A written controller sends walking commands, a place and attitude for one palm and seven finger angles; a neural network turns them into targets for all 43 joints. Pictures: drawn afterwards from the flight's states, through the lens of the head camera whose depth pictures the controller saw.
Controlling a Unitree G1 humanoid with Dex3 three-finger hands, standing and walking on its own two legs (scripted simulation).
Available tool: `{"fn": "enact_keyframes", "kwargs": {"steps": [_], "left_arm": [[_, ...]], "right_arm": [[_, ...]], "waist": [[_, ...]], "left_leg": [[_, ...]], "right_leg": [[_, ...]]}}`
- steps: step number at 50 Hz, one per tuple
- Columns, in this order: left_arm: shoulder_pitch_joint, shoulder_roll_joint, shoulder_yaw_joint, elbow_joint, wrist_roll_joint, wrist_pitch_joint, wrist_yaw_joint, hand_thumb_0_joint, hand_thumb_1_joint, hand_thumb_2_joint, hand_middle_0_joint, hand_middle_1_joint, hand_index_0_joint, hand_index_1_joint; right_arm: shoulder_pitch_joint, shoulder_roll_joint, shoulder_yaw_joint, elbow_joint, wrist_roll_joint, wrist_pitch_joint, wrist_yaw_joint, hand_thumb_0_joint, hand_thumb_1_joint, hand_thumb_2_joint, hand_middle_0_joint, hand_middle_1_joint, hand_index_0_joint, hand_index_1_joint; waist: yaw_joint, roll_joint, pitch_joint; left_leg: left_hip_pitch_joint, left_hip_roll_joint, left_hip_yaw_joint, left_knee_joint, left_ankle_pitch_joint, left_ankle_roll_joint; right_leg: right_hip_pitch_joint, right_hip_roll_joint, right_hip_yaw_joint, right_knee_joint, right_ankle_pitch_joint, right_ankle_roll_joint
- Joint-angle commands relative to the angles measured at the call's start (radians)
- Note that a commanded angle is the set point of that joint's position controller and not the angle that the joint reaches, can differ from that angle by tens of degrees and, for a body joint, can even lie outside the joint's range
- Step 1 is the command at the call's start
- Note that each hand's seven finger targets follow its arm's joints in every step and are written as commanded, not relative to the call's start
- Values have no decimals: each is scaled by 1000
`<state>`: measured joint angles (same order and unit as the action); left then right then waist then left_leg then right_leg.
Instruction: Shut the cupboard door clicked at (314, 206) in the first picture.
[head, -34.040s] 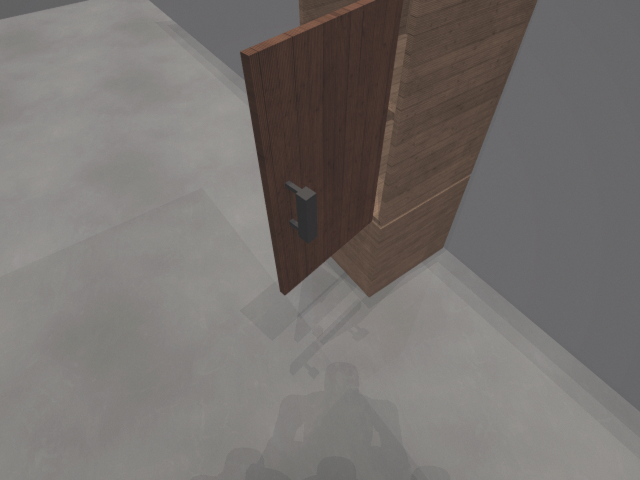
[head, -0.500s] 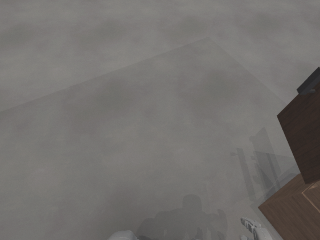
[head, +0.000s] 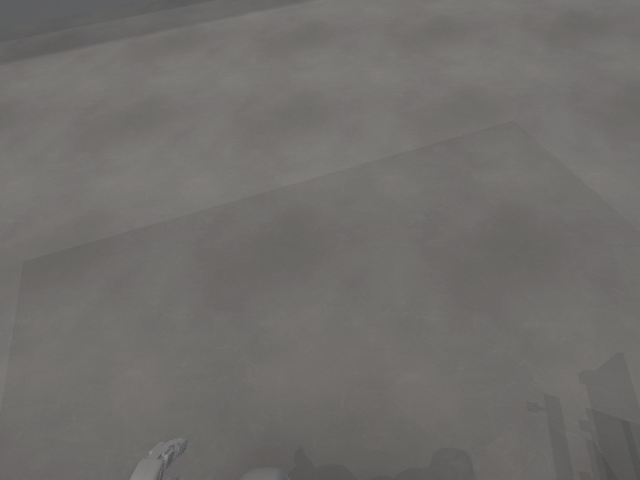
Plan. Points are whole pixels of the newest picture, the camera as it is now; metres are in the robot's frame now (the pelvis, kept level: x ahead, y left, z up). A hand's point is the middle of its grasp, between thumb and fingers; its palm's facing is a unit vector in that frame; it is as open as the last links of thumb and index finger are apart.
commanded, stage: walk to a spot facing it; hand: left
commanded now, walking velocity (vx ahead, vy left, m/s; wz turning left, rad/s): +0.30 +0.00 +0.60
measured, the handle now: out of the picture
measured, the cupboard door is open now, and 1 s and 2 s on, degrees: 60 60 60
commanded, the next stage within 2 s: turn to face it in 0.64 s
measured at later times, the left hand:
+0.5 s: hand (147, 477) +0.16 +0.28 -0.19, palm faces +0.35 -0.91 -0.21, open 7.4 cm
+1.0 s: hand (171, 291) +0.46 +0.31 -0.16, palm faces +0.33 -0.92 -0.20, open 7.4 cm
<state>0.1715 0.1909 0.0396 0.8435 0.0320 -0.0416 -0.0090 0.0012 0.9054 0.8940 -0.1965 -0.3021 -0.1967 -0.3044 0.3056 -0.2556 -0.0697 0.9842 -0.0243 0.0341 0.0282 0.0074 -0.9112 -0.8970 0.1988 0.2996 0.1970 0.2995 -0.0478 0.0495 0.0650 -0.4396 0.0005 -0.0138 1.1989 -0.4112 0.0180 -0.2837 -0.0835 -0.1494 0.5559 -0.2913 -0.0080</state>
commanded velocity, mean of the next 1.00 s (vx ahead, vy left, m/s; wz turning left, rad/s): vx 0.21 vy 0.00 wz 0.21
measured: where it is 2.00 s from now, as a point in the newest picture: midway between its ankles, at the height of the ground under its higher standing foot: (286, 400)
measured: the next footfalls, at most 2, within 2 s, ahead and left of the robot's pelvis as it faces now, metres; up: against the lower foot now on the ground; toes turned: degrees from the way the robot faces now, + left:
left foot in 0.34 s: +0.26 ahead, +0.14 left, +0.00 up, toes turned +21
right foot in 0.90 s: +0.54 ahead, +0.06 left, +0.00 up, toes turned +21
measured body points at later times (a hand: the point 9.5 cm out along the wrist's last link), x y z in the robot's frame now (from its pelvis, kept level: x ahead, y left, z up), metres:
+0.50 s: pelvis +0.19 +0.07 -0.01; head +0.24 +0.11 +0.43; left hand +0.14 +0.32 -0.17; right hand +0.39 -0.14 -0.13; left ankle +0.22 +0.13 -0.73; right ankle +0.19 -0.11 -0.63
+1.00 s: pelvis +0.41 +0.10 -0.01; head +0.46 +0.11 +0.44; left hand +0.44 +0.35 -0.15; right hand +0.47 -0.13 -0.16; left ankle +0.25 +0.14 -0.67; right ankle +0.50 +0.04 -0.73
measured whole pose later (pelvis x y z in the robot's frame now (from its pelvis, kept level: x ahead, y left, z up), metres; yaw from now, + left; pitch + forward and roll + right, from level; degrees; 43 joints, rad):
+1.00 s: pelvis +0.41 +0.10 -0.01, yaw +22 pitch -1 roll +0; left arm 0.13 0.16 0.02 0.91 0.02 -0.04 0.00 0.00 0.91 0.89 -0.19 -0.30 -0.19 -0.30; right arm 0.35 -0.17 -0.04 1.05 0.00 -0.01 -0.03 0.00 -0.91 -0.90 0.20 0.30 0.20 0.30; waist -0.04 0.02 0.11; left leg -0.21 -0.05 -0.02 1.00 -0.53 0.02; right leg -0.35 0.03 -0.05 0.58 -0.21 -0.06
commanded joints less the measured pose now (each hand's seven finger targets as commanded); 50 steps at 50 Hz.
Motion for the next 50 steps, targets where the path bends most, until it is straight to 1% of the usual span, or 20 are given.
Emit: {"fn": "enact_keyframes", "kwargs": {"steps": [1,4,11,13,15,16,17,18,19,23,28,37,41,43,44,45,46,47,48,50], "left_arm": [[112,146,44,-5,-6,-28,21,0,900,900,-200,-300,-200,-300],[192,136,43,41,-4,-39,26,0,900,900,-200,-300,-200,-300],[238,165,50,81,-1,-37,28,0,900,900,-200,-300,-200,-300],[224,197,58,81,0,-38,27,0,900,900,-200,-300,-200,-300],[179,240,67,64,-10,-34,22,0,900,900,-200,-300,-200,-300],[158,231,68,46,-17,-31,12,0,900,900,-200,-300,-200,-300],[156,160,52,-2,-28,-25,-7,0,900,900,-200,-300,-200,-300],[42,183,43,-59,-26,-13,2,0,900,900,-200,-300,-200,-300],[20,178,49,-72,-26,-12,7,0,900,900,-200,-300,-200,-300],[135,134,56,18,2,20,-4,0,900,900,-200,-300,-200,-300],[85,123,52,-4,3,33,-7,0,900,900,-200,-300,-200,-300],[-164,103,29,-86,-11,21,-4,0,900,900,-200,-300,-200,-300],[-129,66,2,-50,-12,9,6,0,900,900,-200,-300,-200,-300],[-16,79,1,-7,-13,5,13,0,900,900,-200,-300,-200,-300],[77,95,10,25,-11,3,15,0,900,900,-200,-300,-200,-300],[189,139,24,64,-6,-3,20,0,900,900,-200,-300,-200,-300],[288,202,40,98,0,-12,28,0,900,900,-200,-300,-200,-300],[312,230,39,107,-10,-11,27,0,900,900,-200,-300,-200,-300],[233,183,36,84,-19,-2,33,0,900,900,-200,-300,-200,-300],[99,140,34,51,-18,16,42,0,900,900,-200,-300,-200,-300]], "right_arm": [[-74,-19,-7,-102,1,-32,16,0,-900,-900,200,300,200,300],[-124,1,-2,-115,0,-29,22,0,-900,-900,200,300,200,300],[-289,9,21,-185,-2,-39,41,0,-900,-900,200,300,200,300],[-229,-16,15,-179,-4,-50,35,0,-900,-900,200,300,200,300],[-33,-77,-8,-136,-9,-54,24,0,-900,-900,200,300,200,300],[117,-161,-32,-104,-13,-56,15,0,-900,-900,200,300,200,300],[199,-303,-66,-88,-18,-64,2,0,-900,-900,200,300,200,300],[222,-331,-63,-80,6,-56,-16,0,-900,-900,200,300,200,300],[143,-313,-56,-93,6,-53,-25,0,-900,-900,200,300,200,300],[-103,-157,-4,-159,0,-83,-36,0,-900,-900,200,300,200,300],[-43,-134,-3,-126,10,-97,-35,0,-900,-900,200,300,200,300],[111,-96,-5,-46,7,-93,-48,0,-900,-900,200,300,200,300],[151,-51,9,-3,-1,-92,-70,0,-900,-900,200,300,200,300],[146,-51,9,14,5,-90,-75,0,-900,-900,200,300,200,300],[135,-55,9,15,13,-90,-77,0,-900,-900,200,300,200,300],[119,-52,7,9,23,-93,-75,0,-900,-900,200,300,200,300],[153,-28,5,1,30,-98,-68,0,-900,-900,200,300,200,300],[192,-24,4,0,34,-92,-76,0,-900,-900,200,300,200,300],[154,-20,10,-5,32,-77,-83,0,-900,-900,200,300,200,300],[41,-17,14,-20,23,-54,-70,0,-900,-900,200,300,200,300]], "waist": [[45,-200,-35],[60,-200,-42],[83,-190,11],[46,-193,-35],[-61,-166,-150],[-143,-43,-249],[-152,244,-314],[-158,111,-324],[-105,1,-226],[38,63,-54],[46,14,-68],[-10,42,-43],[-5,64,-73],[46,53,-89],[89,26,-118],[137,-44,-171],[150,-182,-260],[121,-225,-304],[98,-269,-235],[69,-176,-95]], "left_leg": [[-217,76,4,28,142,-29],[-274,79,44,-72,154,-35],[-213,61,146,-437,158,8],[-87,17,178,-503,98,43],[222,-56,201,-588,159,77],[504,14,73,-648,212,116],[719,341,-447,-727,416,253],[724,415,-607,-828,484,295],[607,427,-531,-855,398,293],[178,228,-265,-933,198,160],[256,184,-242,-973,310,158],[483,174,-220,-870,830,159],[543,165,-152,-771,1064,105],[504,160,-111,-692,1112,65],[451,149,-95,-612,1087,36],[304,112,-66,-467,936,8],[94,-20,3,-209,451,-16],[23,-88,15,11,-222,-27],[5,-24,-55,45,-224,-22],[-31,31,-48,27,-116,-36]], "right_leg": [[179,-254,103,-314,221,-48],[304,-250,7,-283,496,-49],[380,-276,-99,-248,622,-57],[396,-300,-112,-118,825,-58],[282,-268,-177,164,855,-26],[73,-221,-169,429,587,4],[-312,-25,-108,766,-258,67],[-418,-11,73,882,-298,58],[-438,-59,116,890,-233,50],[-275,-96,159,720,-45,62],[-347,-61,153,593,86,91],[-424,-1,130,312,127,88],[-260,46,89,101,139,26],[-80,86,74,-8,207,-2],[62,93,74,-70,302,-14],[280,38,145,-60,598,-47],[493,-172,406,-2,1066,-162],[507,-367,560,-73,1258,-294],[401,-338,574,-134,1111,-312],[195,-239,474,-198,884,-262]]}}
